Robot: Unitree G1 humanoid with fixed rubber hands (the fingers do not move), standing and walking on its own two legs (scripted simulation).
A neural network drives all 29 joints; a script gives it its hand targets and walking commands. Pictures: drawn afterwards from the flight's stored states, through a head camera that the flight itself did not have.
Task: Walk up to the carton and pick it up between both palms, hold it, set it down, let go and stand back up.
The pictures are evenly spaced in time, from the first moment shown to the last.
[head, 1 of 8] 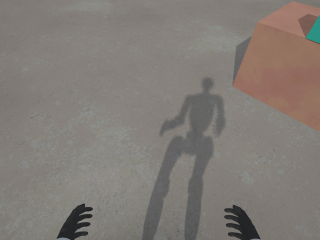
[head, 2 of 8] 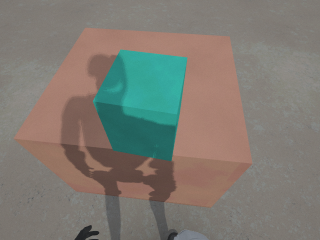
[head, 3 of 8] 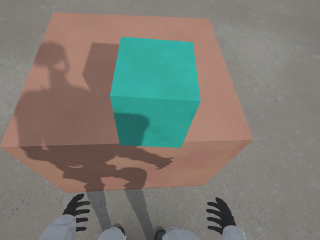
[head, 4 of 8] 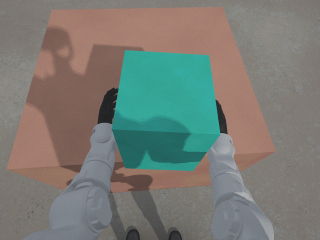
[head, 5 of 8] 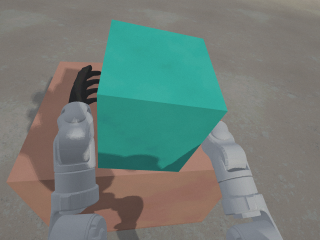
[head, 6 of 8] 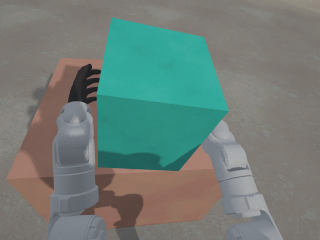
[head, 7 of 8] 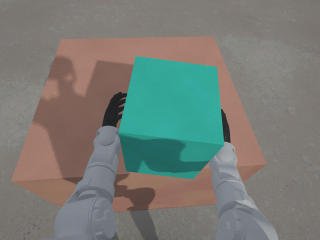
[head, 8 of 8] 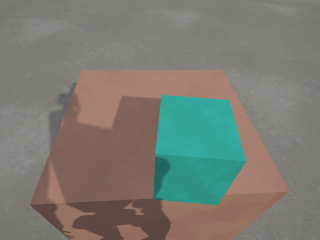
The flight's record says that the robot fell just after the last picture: no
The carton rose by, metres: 0.21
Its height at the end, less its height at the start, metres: +0.00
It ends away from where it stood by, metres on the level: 0.02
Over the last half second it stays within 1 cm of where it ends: yes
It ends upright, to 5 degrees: yes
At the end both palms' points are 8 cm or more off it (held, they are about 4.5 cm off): yes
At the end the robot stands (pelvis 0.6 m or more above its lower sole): yes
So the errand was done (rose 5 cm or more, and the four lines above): yes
